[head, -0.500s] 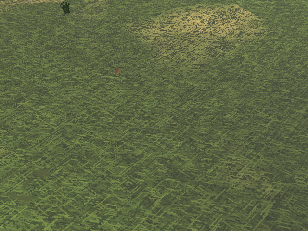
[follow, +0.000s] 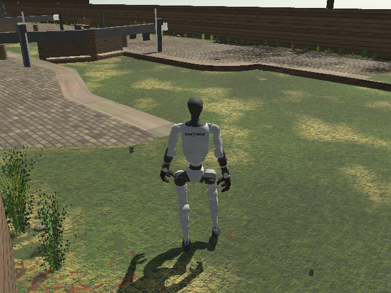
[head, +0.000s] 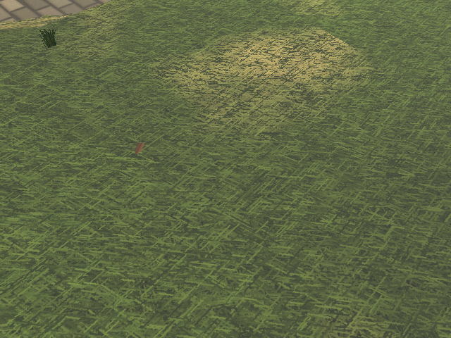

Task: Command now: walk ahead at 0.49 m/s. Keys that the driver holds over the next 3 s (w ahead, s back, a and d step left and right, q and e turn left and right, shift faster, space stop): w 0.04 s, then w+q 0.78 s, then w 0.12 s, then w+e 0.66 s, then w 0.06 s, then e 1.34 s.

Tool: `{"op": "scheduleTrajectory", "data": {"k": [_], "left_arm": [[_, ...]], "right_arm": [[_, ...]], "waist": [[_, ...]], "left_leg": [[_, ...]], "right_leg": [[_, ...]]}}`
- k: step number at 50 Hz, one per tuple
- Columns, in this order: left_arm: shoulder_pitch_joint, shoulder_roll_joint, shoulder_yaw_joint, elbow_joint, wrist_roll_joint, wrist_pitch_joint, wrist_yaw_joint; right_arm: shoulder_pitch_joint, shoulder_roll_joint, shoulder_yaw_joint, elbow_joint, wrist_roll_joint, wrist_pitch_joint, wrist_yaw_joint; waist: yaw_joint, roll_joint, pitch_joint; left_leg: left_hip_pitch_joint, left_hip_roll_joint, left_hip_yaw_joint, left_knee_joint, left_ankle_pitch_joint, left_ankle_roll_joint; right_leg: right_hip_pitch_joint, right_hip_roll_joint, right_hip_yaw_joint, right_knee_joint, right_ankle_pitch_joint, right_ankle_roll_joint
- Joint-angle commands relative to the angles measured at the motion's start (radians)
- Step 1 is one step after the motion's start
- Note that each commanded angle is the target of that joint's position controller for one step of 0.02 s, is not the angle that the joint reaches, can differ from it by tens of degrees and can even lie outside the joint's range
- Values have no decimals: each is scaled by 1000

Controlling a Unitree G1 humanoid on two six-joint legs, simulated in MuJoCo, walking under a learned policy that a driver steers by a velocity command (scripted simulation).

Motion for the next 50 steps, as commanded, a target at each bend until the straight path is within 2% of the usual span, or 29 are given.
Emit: {"op": "scheduleTrajectory", "data": {"k": [1,4,9,12,13,14,15,16,17,18,19,20,22,25,30,35,36,38,39,40,41,42,43,44,45,46,47,48,50], "left_arm": [[15,45,13,-44,9,-1,3],[-117,33,9,-82,5,-11,-5],[-243,46,5,-128,-11,-30,-34],[-158,97,25,-117,-12,-48,-39],[-33,134,45,-82,-10,-52,-34],[157,206,69,-47,4,-58,-25],[274,312,96,-29,19,-46,-22],[277,224,74,-31,24,-45,-24],[190,147,51,-54,19,-46,-22],[110,112,38,-68,15,-44,-23],[52,83,30,-67,11,-41,-27],[25,66,24,-62,15,-42,-28],[24,70,30,-43,20,-45,-27],[47,104,45,-20,24,-47,-18],[71,141,56,-8,22,-32,1],[139,172,68,15,1,-7,5],[140,179,71,17,-4,0,5],[119,208,78,10,-10,11,6],[108,224,82,5,-13,18,9],[85,232,83,-1,-17,27,10],[88,218,77,-12,-12,27,13],[157,89,37,-54,31,9,2],[156,76,20,-80,3,-40,-14],[35,148,41,-93,-44,-61,-23],[13,140,38,-100,-47,-68,-22],[9,139,41,-82,-21,-64,-11],[30,144,49,-72,-6,-51,-7],[62,137,51,-60,-7,-32,-11],[84,110,49,-46,-6,-4,-12]], "right_arm": [[-34,-139,-23,-57,4,-14,-21],[35,-150,-24,-44,17,-4,-32],[107,-166,-33,-29,31,19,-42],[84,-182,-44,-37,30,34,-48],[69,-166,-38,-46,25,37,-48],[43,-118,-20,-77,11,34,-44],[143,6,12,-106,18,14,-40],[150,-57,0,-100,42,-2,-38],[76,-148,-26,-118,60,-4,-40],[25,-150,-31,-128,56,2,-44],[-4,-135,-36,-136,44,12,-47],[3,-118,-44,-138,39,27,-46],[17,-71,-42,-145,41,52,-40],[-37,-66,-48,-186,34,69,-38],[-193,-58,-44,-249,27,64,-12],[-344,-56,-38,-326,30,63,20],[-356,-61,-40,-339,30,64,25],[-332,-87,-53,-354,30,68,31],[-273,-111,-67,-347,31,70,30],[-139,-150,-91,-315,35,70,27],[35,-225,-131,-265,34,75,10],[87,-342,-154,-248,36,77,-11],[101,-327,-134,-283,23,59,-6],[104,-240,-110,-258,13,48,3],[43,-205,-99,-258,19,40,5],[-54,-165,-85,-278,21,36,4],[-112,-129,-72,-290,12,33,3],[-130,-115,-67,-291,5,29,2],[-115,-130,-70,-270,5,14,-3]], "waist": [[40,71,60],[-7,70,67],[-40,93,86],[28,125,47],[89,119,-23],[168,58,-176],[144,-211,-332],[146,-248,-378],[135,-151,-237],[107,-76,-159],[82,-41,-87],[53,-63,-46],[30,-65,-9],[24,-24,22],[61,-13,60],[107,-8,107],[103,-13,107],[66,-43,67],[26,-63,21],[-54,-55,-49],[-132,-8,-141],[-66,259,-205],[-51,255,-388],[-93,134,-289],[-56,116,-177],[-11,50,-113],[28,65,-85],[52,85,-82],[66,83,-66]], "left_leg": [[-86,283,-205,-190,81,164],[-37,264,-186,-177,89,133],[64,301,-240,-91,34,122],[94,316,-287,20,94,92],[69,269,-263,152,205,70],[-75,198,-206,433,146,33],[-469,37,-82,813,-212,-43],[-593,59,-204,1002,-427,-41],[-650,111,-224,1058,-355,-28],[-624,161,-195,1044,-265,-29],[-589,188,-186,990,-202,-34],[-543,216,-187,945,-158,-35],[-499,224,-166,921,-116,-41],[-566,228,-179,853,-29,-50],[-573,218,-127,577,164,-53],[-590,204,-49,428,112,-22],[-577,193,-30,411,69,-10],[-469,139,28,392,-30,25],[-371,96,60,391,-77,46],[-191,44,85,335,-54,77],[103,30,28,287,-6,118],[443,301,-433,253,-29,240],[570,460,-903,46,-188,367],[516,434,-781,0,-131,292],[371,403,-619,13,-42,249],[210,358,-493,13,57,211],[95,320,-409,-5,140,190],[35,301,-362,-32,172,180],[-10,288,-280,-71,265,178]], "right_leg": [[-26,-32,4,-155,165,22],[12,9,-23,-379,267,32],[80,62,-22,-572,205,44],[239,92,-29,-644,90,18],[407,107,-43,-667,61,-6],[694,-24,76,-634,68,-68],[1087,-275,465,-686,-24,-206],[1087,-313,670,-786,-120,-240],[960,-284,518,-794,-110,-190],[821,-244,370,-814,-44,-157],[701,-198,266,-858,4,-139],[623,-162,181,-897,31,-122],[547,-135,75,-943,111,-126],[552,-143,-24,-963,231,-142],[594,-131,-158,-980,231,-123],[730,-170,-223,-936,252,-103],[755,-177,-236,-910,299,-95],[776,-178,-270,-805,584,-75],[776,-172,-285,-701,754,-65],[740,-145,-310,-517,850,-45],[570,-101,-318,-257,718,-2],[138,30,-297,120,-118,53],[-47,149,-42,310,-453,55],[-142,98,20,333,-361,30],[-145,52,4,264,-267,10],[-76,3,2,191,-191,10],[4,-25,9,130,-147,12],[64,-41,12,103,-119,14],[79,-43,-2,54,-68,28]]}}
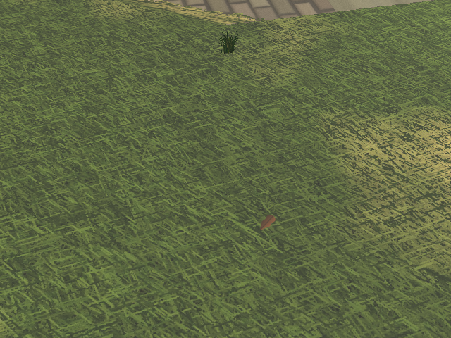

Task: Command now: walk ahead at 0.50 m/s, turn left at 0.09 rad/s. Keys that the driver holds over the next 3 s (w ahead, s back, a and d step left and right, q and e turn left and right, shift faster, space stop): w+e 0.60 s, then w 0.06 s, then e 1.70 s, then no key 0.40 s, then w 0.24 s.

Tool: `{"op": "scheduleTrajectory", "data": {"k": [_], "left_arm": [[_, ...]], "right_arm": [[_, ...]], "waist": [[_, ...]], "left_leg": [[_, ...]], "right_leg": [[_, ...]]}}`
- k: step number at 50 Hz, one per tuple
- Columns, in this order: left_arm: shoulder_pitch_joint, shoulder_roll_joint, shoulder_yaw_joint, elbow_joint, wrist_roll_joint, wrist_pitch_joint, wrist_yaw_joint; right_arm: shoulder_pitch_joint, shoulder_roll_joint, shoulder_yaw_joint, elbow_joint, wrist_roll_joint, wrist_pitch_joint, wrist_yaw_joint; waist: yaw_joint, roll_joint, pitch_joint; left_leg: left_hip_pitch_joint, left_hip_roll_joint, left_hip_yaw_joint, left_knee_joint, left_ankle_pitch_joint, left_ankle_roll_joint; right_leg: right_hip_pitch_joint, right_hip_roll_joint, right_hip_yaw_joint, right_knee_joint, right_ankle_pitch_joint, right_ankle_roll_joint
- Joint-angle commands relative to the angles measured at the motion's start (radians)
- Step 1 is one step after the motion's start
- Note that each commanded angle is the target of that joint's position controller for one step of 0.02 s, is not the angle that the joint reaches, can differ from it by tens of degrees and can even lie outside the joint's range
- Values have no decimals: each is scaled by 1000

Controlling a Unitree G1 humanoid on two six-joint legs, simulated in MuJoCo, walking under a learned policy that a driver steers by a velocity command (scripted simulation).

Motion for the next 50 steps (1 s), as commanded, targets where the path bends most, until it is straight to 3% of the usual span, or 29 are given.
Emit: {"op": "scheduleTrajectory", "data": {"k": [1,4,9,15,18,19,20,21,22,23,24,25,26,27,28,30,33,35,39,42,43,44,45,46,47,48,49,50], "left_arm": [[81,67,20,-18,7,25,4],[3,57,17,-39,7,35,4],[-106,35,7,-69,-5,24,-17],[-208,12,-10,-142,-2,17,-62],[-137,51,7,-160,0,23,-77],[-36,86,24,-145,-1,27,-76],[120,140,52,-114,-1,29,-66],[262,232,78,-96,5,39,-42],[229,264,79,-120,-2,31,-43],[256,186,59,-112,3,34,-41],[211,136,46,-122,6,33,-36],[136,117,38,-138,5,31,-39],[81,87,28,-157,7,28,-36],[54,83,24,-174,16,30,-32],[43,91,26,-182,14,30,-29],[56,119,33,-188,11,27,-19],[91,132,36,-179,5,31,-4],[126,138,39,-168,2,43,2],[173,142,42,-156,-4,74,14],[110,128,41,-191,-2,90,28],[83,104,35,-213,2,88,27],[72,50,15,-251,20,83,27],[305,20,2,-240,8,77,18],[334,136,21,-206,-1,86,14],[213,181,38,-218,-7,106,17],[155,171,41,-230,-6,127,25],[132,163,44,-241,-3,147,30],[143,133,39,-245,-5,161,29]], "right_arm": [[-13,-118,-25,-49,-6,-39,-11],[43,-121,-23,-12,-11,-42,-28],[62,-134,-18,20,-15,-46,-42],[105,-140,-20,69,-5,-19,-55],[63,-187,-29,52,-1,2,-71],[50,-202,-31,47,-2,10,-76],[26,-208,-29,39,3,13,-79],[42,-175,-13,13,-13,-2,-78],[153,-32,32,-12,-25,-37,-50],[52,-134,12,-28,7,-80,-28],[-41,-158,8,-63,40,-96,-21],[-71,-141,11,-72,27,-101,-26],[-74,-154,0,-68,1,-92,-35],[-55,-151,-4,-71,-9,-78,-36],[-33,-143,-6,-74,-15,-65,-39],[-36,-118,-1,-85,-21,-47,-46],[-127,-86,13,-109,-22,-39,-48],[-209,-75,18,-132,-24,-45,-46],[-263,-106,6,-164,-11,-51,-35],[-183,-143,-13,-152,-17,-63,-29],[-117,-168,-21,-144,-29,-71,-34],[-4,-232,-33,-142,-50,-69,-46],[28,-246,-33,-128,-53,-49,-43],[-1,-192,-28,-145,-19,-29,-43],[-39,-131,-11,-167,-15,-13,-52],[-90,-113,0,-169,-19,5,-57],[-134,-107,5,-170,-20,17,-59],[-160,-130,0,-166,-29,24,-61]], "waist": [[36,71,-91],[4,74,-44],[-47,86,8],[-76,77,52],[-13,132,-34],[44,146,-94],[131,121,-171],[171,-29,-284],[59,-251,-407],[133,-123,-430],[128,-68,-286],[73,55,-167],[38,70,-128],[7,50,-102],[-12,33,-91],[-19,13,-76],[18,-17,-64],[54,-35,-56],[71,-74,-90],[6,-97,-121],[-30,-79,-170],[-67,55,-304],[25,350,-472],[12,257,-472],[-24,175,-343],[-14,114,-259],[3,121,-181],[25,153,-131]], "left_leg": [[116,276,-213,-247,343,160],[158,269,-138,-276,364,127],[224,268,-31,-319,281,64],[434,339,41,-233,465,53],[455,340,87,-45,949,21],[434,331,100,96,1066,7],[332,293,125,314,1009,-23],[74,228,132,649,606,-61],[-362,-12,-11,1017,-364,-126],[-477,45,-186,1059,-347,-87],[-519,96,-171,1004,-272,-64],[-487,138,-151,894,-212,-61],[-423,169,-142,803,-180,-72],[-360,184,-141,766,-165,-84],[-335,190,-133,717,-156,-100],[-320,188,-104,617,-112,-136],[-296,172,-75,384,98,-164],[-234,122,-57,235,223,-162],[-193,55,-81,96,237,-146],[-100,54,-100,-10,218,-102],[39,109,-117,-50,357,-67],[306,314,-277,16,711,8],[592,577,-597,58,906,220],[535,571,-648,21,603,218],[433,494,-507,-8,431,167],[310,435,-414,-44,306,132],[184,399,-352,-82,223,123],[62,357,-278,-129,179,111]], "right_leg": [[-87,-48,22,-59,116,11],[-185,-38,30,-193,265,23],[-187,29,29,-455,473,-6],[-255,67,-36,-586,348,-47],[-79,150,-134,-580,188,-98],[55,187,-151,-581,156,-123],[294,211,-130,-655,224,-161],[604,26,153,-667,265,-235],[949,-217,744,-784,165,-457],[965,-189,760,-868,50,-411],[845,-153,598,-877,60,-355],[656,-110,484,-899,161,-322],[534,-79,412,-915,256,-306],[442,-51,375,-941,308,-305],[391,-33,351,-957,339,-306],[311,-12,288,-970,430,-306],[270,38,186,-967,445,-258],[248,76,154,-914,524,-214],[342,56,248,-790,512,-169],[400,59,338,-648,490,-126],[361,111,316,-533,462,-86],[214,184,227,-265,180,-33],[-34,292,167,-4,-479,18],[-103,195,168,120,-400,45],[-153,166,124,164,-315,69],[-155,137,91,147,-249,82],[-133,112,79,120,-213,88],[-65,104,50,82,-178,89]]}}
Over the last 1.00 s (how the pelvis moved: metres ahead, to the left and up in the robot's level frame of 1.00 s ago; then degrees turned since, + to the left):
0.50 0.08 -0.01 27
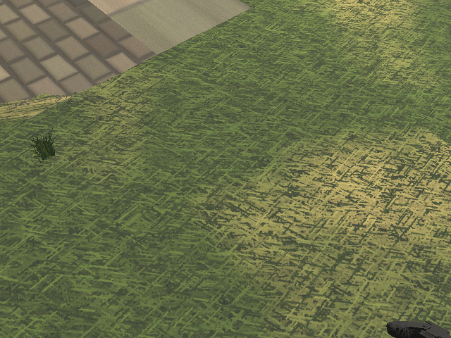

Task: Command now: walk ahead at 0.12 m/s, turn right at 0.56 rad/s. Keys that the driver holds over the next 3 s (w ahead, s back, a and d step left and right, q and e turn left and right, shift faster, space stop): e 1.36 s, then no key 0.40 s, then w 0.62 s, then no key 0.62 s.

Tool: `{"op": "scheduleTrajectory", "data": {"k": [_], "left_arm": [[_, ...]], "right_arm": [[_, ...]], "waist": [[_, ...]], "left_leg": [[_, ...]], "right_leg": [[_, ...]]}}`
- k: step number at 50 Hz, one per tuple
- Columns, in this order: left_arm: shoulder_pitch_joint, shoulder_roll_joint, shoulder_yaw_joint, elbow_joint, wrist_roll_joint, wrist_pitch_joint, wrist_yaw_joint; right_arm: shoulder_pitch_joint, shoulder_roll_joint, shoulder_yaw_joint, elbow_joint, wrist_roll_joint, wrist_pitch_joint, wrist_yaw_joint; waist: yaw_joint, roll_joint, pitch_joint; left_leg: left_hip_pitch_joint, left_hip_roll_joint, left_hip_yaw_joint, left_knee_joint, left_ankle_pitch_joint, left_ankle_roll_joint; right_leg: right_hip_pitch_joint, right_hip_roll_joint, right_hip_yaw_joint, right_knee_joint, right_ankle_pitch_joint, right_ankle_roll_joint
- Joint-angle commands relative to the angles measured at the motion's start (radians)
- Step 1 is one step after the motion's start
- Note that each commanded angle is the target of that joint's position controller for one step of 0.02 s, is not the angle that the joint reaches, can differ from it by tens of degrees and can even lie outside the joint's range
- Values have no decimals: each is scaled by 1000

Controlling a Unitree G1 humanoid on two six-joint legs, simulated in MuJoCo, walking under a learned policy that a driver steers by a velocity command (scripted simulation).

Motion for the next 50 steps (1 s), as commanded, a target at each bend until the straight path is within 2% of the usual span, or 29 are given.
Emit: {"op": "scheduleTrajectory", "data": {"k": [1,4,6,8,12,14,15,16,17,18,19,20,21,23,25,28,33,35,37,38,39,40,41,42,43,44,45,47,50], "left_arm": [[62,77,31,-76,-1,30,9],[38,47,23,-93,10,26,9],[2,44,19,-108,13,23,1],[-20,51,20,-118,11,25,-9],[-45,70,30,-139,10,31,-28],[1,65,38,-124,13,29,-35],[32,87,49,-113,18,27,-30],[55,179,74,-123,22,23,-14],[37,278,88,-155,39,17,-9],[52,230,77,-155,58,-8,-14],[12,204,64,-153,57,-26,-15],[-50,176,58,-161,37,-33,-13],[-89,150,48,-169,20,-32,-9],[-102,133,37,-176,22,-24,0],[-85,136,39,-174,23,-20,6],[-66,155,48,-173,18,-8,14],[-83,169,55,-185,17,5,3],[-98,167,56,-188,9,9,-1],[-135,160,54,-194,-6,15,2],[-125,138,49,-196,-6,15,6],[-74,79,34,-193,9,15,5],[-90,122,49,-224,2,4,6],[-62,200,74,-196,17,-2,5],[-47,214,85,-166,9,3,1],[-27,185,82,-140,7,14,3],[-29,160,75,-139,8,23,3],[-39,130,65,-142,4,26,-2],[-96,98,51,-167,-5,25,-6],[-143,75,36,-193,3,22,-14]], "right_arm": [[7,-147,-40,-48,-9,19,-12],[9,-163,-50,-31,-3,17,-15],[3,-178,-57,-24,4,24,-18],[-7,-195,-62,-19,9,35,-18],[8,-220,-73,2,28,47,-9],[1,-216,-73,14,44,55,-9],[41,-187,-67,34,44,60,-8],[66,-130,-54,33,22,64,-2],[5,-132,-51,-30,-2,58,-7],[-65,-169,-64,-38,2,53,-13],[-51,-173,-69,-33,21,55,-14],[-14,-174,-74,-5,20,59,-21],[-2,-184,-78,4,9,62,-27],[17,-169,-76,10,9,61,-23],[9,-148,-68,8,19,58,-19],[-31,-128,-55,-4,21,54,-11],[-23,-143,-58,-7,32,44,7],[-4,-148,-61,-8,34,36,14],[56,-149,-66,9,31,28,21],[92,-181,-78,18,22,27,19],[107,-247,-91,8,5,35,11],[94,-286,-98,14,-23,37,14],[43,-230,-84,-18,-15,31,9],[-5,-179,-71,-30,-6,33,0],[-32,-162,-65,-40,5,36,-6],[-35,-154,-61,-41,19,39,-12],[-21,-157,-58,-39,19,45,-18],[27,-169,-62,-30,9,56,-27],[66,-207,-75,-21,9,67,-29]], "waist": [[-3,177,-107],[-11,173,-136],[-22,161,-168],[-27,169,-170],[-32,185,-147],[0,169,-148],[3,125,-140],[-17,-105,-113],[-11,-304,-78],[42,-185,-125],[7,-152,-120],[-25,-95,-118],[-36,-92,-122],[-52,-95,-152],[-43,-91,-159],[-18,-107,-156],[-7,-136,-146],[-14,-142,-149],[-58,-131,-154],[-60,-93,-168],[-27,119,-187],[-14,354,-116],[-9,247,-103],[7,186,-92],[16,153,-80],[3,156,-64],[-5,155,-58],[-42,178,-64],[-77,200,-97]], "left_leg": [[161,247,-203,-223,97,195],[190,273,-131,-232,199,226],[217,298,-105,-230,201,235],[212,308,-75,-235,151,230],[243,331,-47,-204,69,196],[227,308,-3,-126,17,138],[174,272,39,-44,-53,78],[-3,163,146,212,-239,-22],[-266,11,109,445,-542,-87],[-275,17,-42,611,-546,-74],[-282,30,-76,653,-459,-57],[-277,42,-86,645,-378,-54],[-266,45,-89,635,-328,-60],[-194,19,-77,659,-270,-76],[-184,7,-78,567,-241,-87],[-142,-8,-90,393,-237,-96],[-12,-39,-99,220,-283,-81],[32,-45,-102,130,-277,-68],[159,-43,-82,-83,-128,-42],[276,31,-119,-140,-25,-12],[397,246,-303,-165,108,71],[337,408,-538,-207,255,247],[312,427,-500,-204,261,286],[291,358,-386,-186,232,237],[293,292,-298,-173,185,191],[305,274,-256,-170,199,186],[299,252,-204,-175,219,187],[355,244,-154,-183,227,197],[420,280,-126,-177,247,211]], "right_leg": [[-86,-88,-36,10,85,26],[-56,-109,-59,-126,134,22],[-19,-129,-64,-221,181,13],[33,-131,-83,-300,208,0],[101,-115,-123,-467,211,-42],[207,-78,-161,-646,304,-83],[287,-67,-132,-732,368,-116],[391,-244,138,-856,582,-191],[405,-445,450,-895,712,-375],[372,-433,433,-906,680,-405],[361,-383,352,-895,653,-356],[354,-329,286,-877,626,-297],[346,-308,258,-867,651,-270],[315,-270,221,-853,741,-269],[344,-252,218,-843,738,-270],[362,-245,260,-827,664,-272],[309,-237,373,-815,617,-282],[320,-225,417,-796,640,-273],[287,-180,414,-755,608,-228],[209,-138,383,-708,482,-181],[60,-27,243,-496,156,-119],[-131,84,85,-309,-124,-62],[-143,8,99,-107,-83,-23],[-137,-2,86,-37,-13,-7],[-142,-9,71,3,41,12],[-172,-16,61,40,88,29],[-167,-22,32,35,114,40],[-184,-42,-18,-55,147,54],[-142,-85,-49,-215,135,59]]}}
Over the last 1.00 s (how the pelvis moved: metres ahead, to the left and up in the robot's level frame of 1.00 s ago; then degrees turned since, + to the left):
0.52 -0.09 -0.01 -30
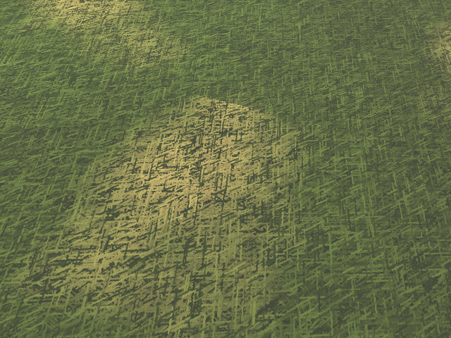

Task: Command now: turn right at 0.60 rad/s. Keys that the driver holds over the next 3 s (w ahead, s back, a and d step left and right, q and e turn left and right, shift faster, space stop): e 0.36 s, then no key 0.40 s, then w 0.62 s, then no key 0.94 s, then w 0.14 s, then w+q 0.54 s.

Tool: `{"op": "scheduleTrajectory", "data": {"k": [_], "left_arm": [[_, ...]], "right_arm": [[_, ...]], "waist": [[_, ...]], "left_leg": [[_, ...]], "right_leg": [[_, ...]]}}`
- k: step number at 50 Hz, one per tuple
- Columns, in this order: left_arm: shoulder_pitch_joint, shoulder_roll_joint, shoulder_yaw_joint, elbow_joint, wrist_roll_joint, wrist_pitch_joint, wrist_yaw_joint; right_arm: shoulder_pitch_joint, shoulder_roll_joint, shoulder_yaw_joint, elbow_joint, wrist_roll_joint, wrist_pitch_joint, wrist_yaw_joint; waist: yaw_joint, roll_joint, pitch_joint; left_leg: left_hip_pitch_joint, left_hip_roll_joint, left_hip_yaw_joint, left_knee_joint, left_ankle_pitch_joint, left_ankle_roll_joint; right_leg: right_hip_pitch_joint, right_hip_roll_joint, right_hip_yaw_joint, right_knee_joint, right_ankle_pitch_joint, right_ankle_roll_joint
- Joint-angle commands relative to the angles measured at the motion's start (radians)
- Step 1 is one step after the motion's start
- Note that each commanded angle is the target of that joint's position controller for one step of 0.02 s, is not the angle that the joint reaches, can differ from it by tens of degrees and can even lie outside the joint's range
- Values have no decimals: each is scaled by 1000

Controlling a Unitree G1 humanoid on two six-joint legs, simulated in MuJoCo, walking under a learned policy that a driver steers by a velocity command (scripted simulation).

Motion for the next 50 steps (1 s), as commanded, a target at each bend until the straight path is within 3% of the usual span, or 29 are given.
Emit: {"op": "scheduleTrajectory", "data": {"k": [1,6,8,9,10,11,12,13,14,15,18,22,29,31,32,33,34,35,36,37,39,41,43,44,46,48,49,50], "left_arm": [[-96,32,-6,-120,6,-20,-10],[-57,53,2,-119,2,-12,-28],[12,52,12,-95,3,-10,-32],[55,85,27,-82,5,-11,-23],[93,199,55,-96,6,-17,-7],[63,246,51,-123,39,-40,-12],[74,188,39,-115,49,-62,-22],[35,159,25,-99,42,-74,-21],[-13,136,21,-98,24,-74,-14],[-47,117,10,-102,9,-70,-9],[-60,111,1,-105,20,-64,4],[-51,98,-7,-89,25,-62,12],[-68,91,-20,-60,33,-53,-5],[-91,69,-31,-52,27,-52,-8],[-102,51,-39,-46,21,-52,-8],[-71,29,-46,-32,24,-57,-8],[-36,9,-52,-25,42,-65,-7],[27,-2,-49,-17,41,-71,-10],[0,26,-47,-7,54,-70,-7],[-40,41,-39,-6,50,-67,-6],[-59,24,-40,-3,46,-54,-3],[-52,9,-42,3,32,-54,-6],[-61,-3,-39,-1,17,-77,-11],[-75,-6,-39,-6,9,-92,-14],[-76,-9,-35,-4,4,-116,-24],[-15,-23,-35,22,0,-132,-37],[39,-26,-31,53,3,-138,-42],[102,-15,-22,84,9,-140,-44]], "right_arm": [[-10,-201,-54,-60,3,0,-5],[-21,-238,-66,-52,31,-2,14],[-34,-224,-63,-43,51,-5,16],[24,-183,-52,-19,44,-9,21],[27,-114,-30,-46,-6,-10,25],[-46,-116,-26,-97,-15,-15,17],[-97,-167,-41,-100,3,-14,10],[-99,-179,-47,-95,17,-12,6],[-77,-176,-50,-74,10,-9,-2],[-65,-183,-53,-68,3,-5,-6],[-27,-159,-49,-54,9,-6,2],[-44,-134,-35,-53,13,-1,4],[-49,-129,-26,-65,21,-12,18],[-20,-114,-21,-59,21,-21,26],[9,-99,-16,-50,15,-27,31],[23,-109,-13,-50,-1,-33,33],[41,-165,-20,-61,-16,-35,30],[-14,-192,-23,-47,-17,-34,30],[-60,-125,-6,-67,-8,-37,32],[-63,-108,-1,-67,-8,-40,34],[-32,-120,0,-60,-5,-48,31],[23,-149,-7,-47,3,-46,20],[100,-182,-16,-30,16,-41,8],[116,-199,-21,-25,21,-41,4],[117,-203,-22,-24,26,-44,2],[55,-197,-19,-41,40,-39,12],[26,-188,-17,-49,47,-35,18],[25,-163,-11,-52,42,-36,23]], "waist": [[-45,213,-113],[-24,237,-117],[23,210,-125],[31,122,-140],[20,-167,-152],[34,-270,-171],[81,-154,-195],[49,-122,-150],[24,-70,-135],[9,-85,-123],[-9,-93,-153],[12,-99,-150],[37,-107,-106],[12,-95,-110],[-16,-81,-113],[-16,-48,-125],[10,55,-149],[91,220,-137],[66,213,-126],[45,195,-104],[20,163,-97],[1,174,-50],[-22,210,23],[-29,217,63],[-27,201,81],[18,187,66],[48,179,43],[69,160,9]], "left_leg": [[192,253,-144,-108,384,220],[141,285,-94,-70,378,191],[93,262,-43,24,318,129],[0,219,20,140,211,60],[-271,103,112,450,-198,-42],[-454,-16,-5,683,-461,-84],[-457,2,-98,784,-427,-78],[-457,19,-118,789,-338,-62],[-453,31,-127,752,-256,-60],[-438,28,-126,732,-202,-66],[-369,-10,-115,712,-110,-85],[-333,-8,-116,531,-89,-99],[-159,-9,-101,296,-158,-74],[-82,-15,-92,156,-100,-59],[0,-19,-81,13,17,-45],[93,14,-115,-58,161,-26],[168,132,-216,-57,362,16],[87,191,-274,-39,352,109],[16,183,-285,-74,213,136],[10,136,-247,-72,106,100],[12,85,-200,-66,-47,52],[5,86,-228,-97,-331,73],[20,205,-399,-195,-545,158],[7,268,-482,-228,-565,198],[9,293,-501,-242,-497,217],[-54,230,-383,-223,-395,181],[-118,179,-307,-185,-334,157],[-161,136,-250,-112,-274,134]], "right_leg": [[-47,-45,-47,-142,-7,6],[134,-36,-117,-394,40,-49],[277,-4,-147,-606,191,-104],[418,-7,-95,-693,323,-140],[601,-246,244,-725,672,-230],[549,-425,471,-712,829,-446],[522,-385,422,-738,726,-460],[485,-320,334,-737,643,-397],[466,-263,282,-733,556,-340],[440,-240,259,-733,564,-319],[408,-201,239,-739,578,-321],[425,-196,249,-737,493,-320],[332,-195,320,-716,382,-333],[324,-178,326,-688,405,-316],[302,-155,312,-672,403,-290],[267,-125,296,-663,358,-242],[220,-61,228,-578,244,-183],[236,24,109,-574,84,-134],[305,4,96,-594,100,-101],[308,8,94,-600,144,-99],[306,16,93,-601,150,-114],[226,52,43,-546,-32,-132],[96,58,-35,-421,-67,-133],[59,26,-50,-378,-45,-131],[34,-16,-44,-342,-70,-140],[184,-10,-83,-490,-34,-165],[328,20,-118,-581,90,-167],[444,34,-114,-600,151,-160]]}}
Over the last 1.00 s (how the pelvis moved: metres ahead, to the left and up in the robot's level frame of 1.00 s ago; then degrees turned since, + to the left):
0.04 -0.01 0.01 -35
